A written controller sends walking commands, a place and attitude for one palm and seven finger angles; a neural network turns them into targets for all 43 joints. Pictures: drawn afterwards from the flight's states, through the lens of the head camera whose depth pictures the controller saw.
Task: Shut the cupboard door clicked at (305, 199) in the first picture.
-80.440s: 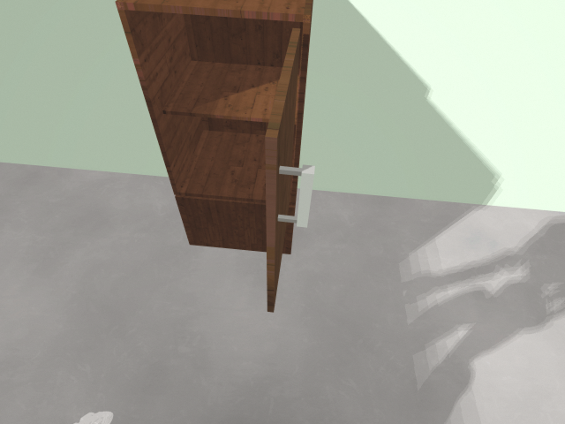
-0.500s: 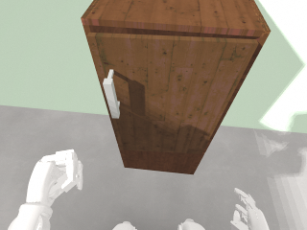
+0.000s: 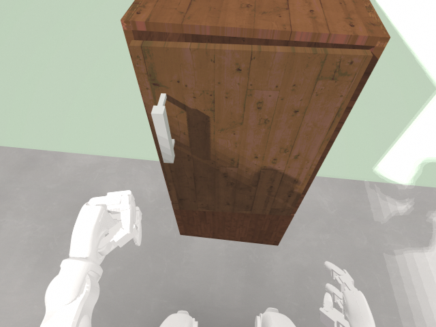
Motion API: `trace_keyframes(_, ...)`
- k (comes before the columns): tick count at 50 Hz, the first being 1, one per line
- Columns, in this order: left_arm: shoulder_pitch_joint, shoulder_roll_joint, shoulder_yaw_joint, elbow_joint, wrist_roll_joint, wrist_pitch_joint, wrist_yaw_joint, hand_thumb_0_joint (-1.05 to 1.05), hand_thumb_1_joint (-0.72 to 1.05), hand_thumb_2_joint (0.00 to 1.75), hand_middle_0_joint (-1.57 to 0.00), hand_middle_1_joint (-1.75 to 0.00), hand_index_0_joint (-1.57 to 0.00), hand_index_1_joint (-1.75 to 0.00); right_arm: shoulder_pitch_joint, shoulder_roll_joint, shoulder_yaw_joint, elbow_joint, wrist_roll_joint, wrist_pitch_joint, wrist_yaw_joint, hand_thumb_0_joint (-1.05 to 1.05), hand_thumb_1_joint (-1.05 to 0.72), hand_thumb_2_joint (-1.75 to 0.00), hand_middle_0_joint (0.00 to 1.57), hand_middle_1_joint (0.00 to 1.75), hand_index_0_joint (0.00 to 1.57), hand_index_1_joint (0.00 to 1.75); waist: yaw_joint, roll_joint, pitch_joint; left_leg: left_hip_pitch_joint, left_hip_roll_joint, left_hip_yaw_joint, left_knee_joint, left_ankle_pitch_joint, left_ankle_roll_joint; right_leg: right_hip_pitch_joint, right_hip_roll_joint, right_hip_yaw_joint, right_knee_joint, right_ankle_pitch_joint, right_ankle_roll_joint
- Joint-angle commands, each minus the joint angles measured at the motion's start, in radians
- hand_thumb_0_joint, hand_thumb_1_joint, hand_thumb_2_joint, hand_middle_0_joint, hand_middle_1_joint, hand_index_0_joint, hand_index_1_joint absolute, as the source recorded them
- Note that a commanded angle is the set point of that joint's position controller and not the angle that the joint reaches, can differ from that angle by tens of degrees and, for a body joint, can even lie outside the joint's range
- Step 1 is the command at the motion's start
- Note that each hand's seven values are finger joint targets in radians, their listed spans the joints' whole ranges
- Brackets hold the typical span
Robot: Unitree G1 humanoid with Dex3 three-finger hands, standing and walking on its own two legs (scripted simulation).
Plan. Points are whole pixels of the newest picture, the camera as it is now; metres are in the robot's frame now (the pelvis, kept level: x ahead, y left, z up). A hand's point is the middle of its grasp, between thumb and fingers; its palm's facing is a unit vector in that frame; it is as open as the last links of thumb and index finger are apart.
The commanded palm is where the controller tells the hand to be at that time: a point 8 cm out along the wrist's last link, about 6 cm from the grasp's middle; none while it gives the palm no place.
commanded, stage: bring the fist close to the handle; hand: left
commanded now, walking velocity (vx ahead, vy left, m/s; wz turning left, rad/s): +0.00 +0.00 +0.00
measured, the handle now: (166, 129) +0.48 +0.14 +0.07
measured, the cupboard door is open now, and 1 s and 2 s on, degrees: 3 3 0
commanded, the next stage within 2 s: push the door shut along its arc in 1.12 s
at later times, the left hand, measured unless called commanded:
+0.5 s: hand (167, 192) +0.33 +0.11 +0.08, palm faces -0.05 -1.00 -0.03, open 3.1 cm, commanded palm +0.32 +0.17 +0.07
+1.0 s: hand (173, 173) +0.37 +0.11 +0.08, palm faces -0.02 -1.00 -0.03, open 3.1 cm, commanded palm +0.35 +0.17 +0.07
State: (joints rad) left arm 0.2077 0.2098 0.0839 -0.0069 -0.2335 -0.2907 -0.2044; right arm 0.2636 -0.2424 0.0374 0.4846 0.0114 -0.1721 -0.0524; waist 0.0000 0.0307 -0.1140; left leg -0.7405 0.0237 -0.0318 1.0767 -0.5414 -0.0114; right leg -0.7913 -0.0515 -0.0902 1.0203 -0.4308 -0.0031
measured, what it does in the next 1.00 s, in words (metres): stands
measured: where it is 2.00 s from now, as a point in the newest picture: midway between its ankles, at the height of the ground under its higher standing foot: outside the picture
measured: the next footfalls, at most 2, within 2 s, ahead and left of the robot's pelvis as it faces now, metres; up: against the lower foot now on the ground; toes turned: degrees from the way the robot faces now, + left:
none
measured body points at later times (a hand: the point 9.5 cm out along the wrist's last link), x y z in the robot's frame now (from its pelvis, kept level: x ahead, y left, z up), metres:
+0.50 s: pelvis +0.00 -0.01 +0.01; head +0.06 -0.02 +0.45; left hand +0.32 +0.17 +0.08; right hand +0.15 -0.25 -0.09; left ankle +0.00 +0.12 -0.67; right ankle +0.04 -0.12 -0.67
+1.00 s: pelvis +0.00 -0.02 +0.01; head +0.06 -0.03 +0.46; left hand +0.36 +0.16 +0.08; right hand +0.11 -0.27 -0.10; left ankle +0.00 +0.12 -0.67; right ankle +0.04 -0.12 -0.67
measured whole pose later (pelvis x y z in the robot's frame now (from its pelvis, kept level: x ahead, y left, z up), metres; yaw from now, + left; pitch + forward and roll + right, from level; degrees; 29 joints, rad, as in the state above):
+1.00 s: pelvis +0.00 -0.02 +0.01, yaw -2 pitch +13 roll +1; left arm -0.26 0.16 0.12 0.51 -0.15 -0.39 -0.07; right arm 0.29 -0.25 0.00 0.59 0.00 -0.06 -0.02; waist -0.04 0.02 -0.10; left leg -0.69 0.03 0.01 0.95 -0.48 -0.03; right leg -0.79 -0.04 -0.05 0.95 -0.39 -0.02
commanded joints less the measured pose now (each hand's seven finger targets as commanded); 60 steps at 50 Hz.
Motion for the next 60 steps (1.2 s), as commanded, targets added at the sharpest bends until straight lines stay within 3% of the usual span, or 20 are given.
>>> trace_keyframes(1,-0.164,0.089,0.054,-0.18,0.015,-0.045,0.05,0.0,0.9,0.9,-1.3,-1.5,-1.3,-1.5,-0.019,-0.126,-0.063,-0.144,0.003,-0.038,-0.002,0.0,-0.9,-0.9,0.2,0.3,0.2,0.3,-0.013,0.001,-0.205,0.047,-0.037,0.006,-0.217,0.259,0.015,0.234,0.039,0.027,-0.14,0.159,-0.017)
trace_keyframes(3,-0.174,0.097,0.065,-0.159,0.023,-0.045,0.071,0.0,0.9,0.9,-1.3,-1.5,-1.3,-1.5,-0.02,-0.128,-0.064,-0.143,0.001,-0.03,0.002,0.0,-0.9,-0.9,0.2,0.3,0.2,0.3,-0.01,-0.018,-0.205,0.042,-0.035,0.007,-0.222,0.258,0.015,0.241,0.04,0.027,-0.143,0.155,-0.017)
trace_keyframes(6,-0.209,0.057,0.026,-0.148,0.037,-0.055,0.09,0.0,0.9,0.9,-1.3,-1.5,-1.3,-1.5,-0.021,-0.123,-0.064,-0.141,-0.001,-0.022,0.011,0.0,-0.9,-0.9,0.2,0.3,0.2,0.3,-0.013,-0.002,-0.212,0.059,-0.035,0.013,-0.229,0.266,0.012,0.242,0.037,0.026,-0.143,0.171,-0.019)
trace_keyframes(10,-0.336,0.04,-0.01,-0.103,0.062,-0.07,0.112,0.0,0.9,0.9,-1.3,-1.5,-1.3,-1.5,-0.023,-0.123,-0.065,-0.12,-0.003,-0.017,0.014,0.0,-0.9,-0.9,0.2,0.3,0.2,0.3,-0.037,-0.017,-0.201,0.057,-0.034,0.014,-0.226,0.235,0.017,0.22,0.034,0.034,-0.153,0.145,-0.016)
trace_keyframes(16,-0.388,0.054,0.023,-0.037,0.063,-0.084,0.126,0.0,0.9,0.9,-1.3,-1.5,-1.3,-1.5,-0.018,-0.122,-0.071,-0.097,-0.004,-0.001,0.018,0.0,-0.9,-0.9,0.2,0.3,0.2,0.3,-0.019,-0.035,-0.259,0.064,-0.039,0.03,-0.225,0.291,0.017,0.285,0.029,0.047,-0.151,0.228,-0.017)
trace_keyframes(22,-0.482,0.019,-0.013,0.037,0.073,-0.095,0.134,0.0,0.9,0.9,-1.3,-1.5,-1.3,-1.5,-0.012,-0.12,-0.074,-0.076,-0.003,0.015,0.024,0.0,-0.9,-0.9,0.2,0.3,0.2,0.3,-0.035,-0.051,-0.246,0.068,-0.037,0.034,-0.227,0.3,0.016,0.283,0.028,0.052,-0.157,0.256,-0.015)
trace_keyframes(28,-0.654,0.053,0.019,0.139,0.085,-0.107,0.149,0.0,0.9,0.9,-1.3,-1.5,-1.3,-1.5,-0.006,-0.123,-0.075,-0.049,-0.003,0.031,0.018,0.0,-0.9,-0.9,0.2,0.3,0.2,0.3,-0.047,-0.059,-0.248,0.052,-0.042,0.042,-0.222,0.268,0.02,0.286,0.023,0.072,-0.176,0.232,-0.01)
trace_keyframes(30,-0.679,0.078,0.056,0.173,0.081,-0.117,0.153,0.0,0.9,0.9,-1.3,-1.5,-1.3,-1.5,-0.007,-0.121,-0.077,-0.04,-0.003,0.038,0.018,0.0,-0.9,-0.9,0.2,0.3,0.2,0.3,-0.039,-0.068,-0.289,0.051,-0.042,0.048,-0.219,0.274,0.02,0.313,0.02,0.082,-0.174,0.249,-0.01)
trace_keyframes(32,-0.699,0.038,0.026,0.184,0.08,-0.128,0.149,0.0,0.9,0.9,-1.3,-1.5,-1.3,-1.5,-0.004,-0.115,-0.079,-0.038,-0.005,0.039,0.022,0.0,-0.9,-0.9,0.2,0.3,0.2,0.3,-0.037,-0.048,-0.32,0.064,-0.044,0.053,-0.219,0.305,0.019,0.332,0.02,0.081,-0.166,0.298,-0.011)
trace_keyframes(33,-0.686,0.053,0.042,0.212,0.081,-0.128,0.15,0.0,0.9,0.9,-1.3,-1.5,-1.3,-1.5,0.005,-0.12,-0.081,-0.036,-0.004,0.042,0.022,0.0,-0.9,-0.9,0.2,0.3,0.2,0.3,-0.034,-0.063,-0.326,0.065,-0.042,0.051,-0.219,0.323,0.02,0.339,0.023,0.079,-0.165,0.316,-0.011)
trace_keyframes(36,-0.752,0.043,0.029,0.267,0.083,-0.132,0.148,0.0,0.9,0.9,-1.3,-1.5,-1.3,-1.5,0.013,-0.121,-0.082,-0.023,-0.003,0.05,0.026,0.0,-0.9,-0.9,0.2,0.3,0.2,0.3,-0.048,-0.06,-0.297,0.051,-0.041,0.054,-0.222,0.304,0.017,0.323,0.021,0.084,-0.174,0.31,-0.008)
trace_keyframes(38,-0.706,0.077,0.071,0.31,0.086,-0.132,0.151,0.0,0.9,0.9,-1.3,-1.5,-1.3,-1.5,0.021,-0.127,-0.085,-0.027,-0.004,0.058,0.028,0.0,-0.9,-0.9,0.2,0.3,0.2,0.3,-0.031,-0.091,-0.305,0.043,-0.042,0.055,-0.229,0.304,0.02,0.344,0.023,0.084,-0.18,0.306,-0.01)
trace_keyframes(39,-0.712,0.054,0.053,0.319,0.083,-0.131,0.148,0.0,0.9,0.9,-1.3,-1.5,-1.3,-1.5,0.015,-0.123,-0.083,-0.031,-0.002,0.062,0.029,0.0,-0.9,-0.9,0.2,0.3,0.2,0.3,-0.036,-0.093,-0.297,0.038,-0.044,0.061,-0.233,0.294,0.02,0.346,0.019,0.089,-0.188,0.3,-0.007)
trace_keyframes(43,-0.742,0.103,0.098,0.319,0.079,-0.152,0.149,0.0,0.9,0.9,-1.3,-1.5,-1.3,-1.5,0.014,-0.126,-0.084,-0.031,-0.002,0.073,0.027,0.0,-0.9,-0.9,0.2,0.3,0.2,0.3,-0.032,-0.097,-0.293,0.028,-0.045,0.065,-0.24,0.265,0.023,0.361,0.017,0.105,-0.211,0.259,-0.005)
trace_keyframes(47,-0.755,0.078,0.08,0.299,0.072,-0.182,0.137,0.0,0.9,0.9,-1.3,-1.5,-1.3,-1.5,0.014,-0.122,-0.087,-0.027,-0.002,0.073,0.028,0.0,-0.9,-0.9,0.2,0.3,0.2,0.3,-0.035,-0.072,-0.314,0.048,-0.045,0.069,-0.243,0.279,0.022,0.361,0.02,0.1,-0.202,0.289,-0.007)
trace_keyframes(50,-0.766,0.096,0.092,0.318,0.068,-0.191,0.129,0.0,0.9,0.9,-1.3,-1.5,-1.3,-1.5,0.017,-0.126,-0.087,-0.017,-0.002,0.073,0.026,0.0,-0.9,-0.9,0.2,0.3,0.2,0.3,-0.04,-0.068,-0.302,0.04,-0.042,0.065,-0.246,0.259,0.022,0.348,0.021,0.101,-0.205,0.263,-0.006)
trace_keyframes(52,-0.792,0.068,0.059,0.323,0.07,-0.192,0.121,0.0,0.9,0.9,-1.3,-1.5,-1.3,-1.5,0.015,-0.127,-0.089,-0.014,-0.001,0.072,0.024,0.0,-0.9,-0.9,0.2,0.3,0.2,0.3,-0.054,-0.073,-0.289,0.044,-0.042,0.064,-0.244,0.251,0.023,0.328,0.022,0.098,-0.207,0.253,-0.005)
trace_keyframes(57,-0.797,0.084,0.081,0.345,0.059,-0.185,0.113,0.0,0.9,0.9,-1.3,-1.5,-1.3,-1.5,0.015,-0.132,-0.089,-0.012,0.0,0.071,0.022,0.0,-0.9,-0.9,0.2,0.3,0.2,0.3,-0.045,-0.07,-0.299,0.046,-0.043,0.06,-0.249,0.234,0.022,0.325,0.023,0.094,-0.21,0.224,-0.007)
trace_keyframes(58,-0.799,0.115,0.107,0.345,0.059,-0.187,0.116,0.0,0.9,0.9,-1.3,-1.5,-1.3,-1.5,0.017,-0.135,-0.09,-0.012,0.0,0.072,0.019,0.0,-0.9,-0.9,0.2,0.3,0.2,0.3,-0.039,-0.06,-0.304,0.046,-0.043,0.059,-0.25,0.239,0.023,0.33,0.023,0.095,-0.208,0.226,-0.008)
trace_keyframes(60,-0.824,0.081,0.078,0.343,0.061,-0.187,0.113,0.0,0.9,0.9,-1.3,-1.5,-1.3,-1.5,0.015,-0.129,-0.086,-0.011,0.0,0.073,0.02,0.0,-0.9,-0.9,0.2,0.3,0.2,0.3,-0.048,-0.055,-0.307,0.057,-0.04,0.055,-0.252,0.255,0.022,0.316,0.026,0.082,-0.194,0.25,-0.009)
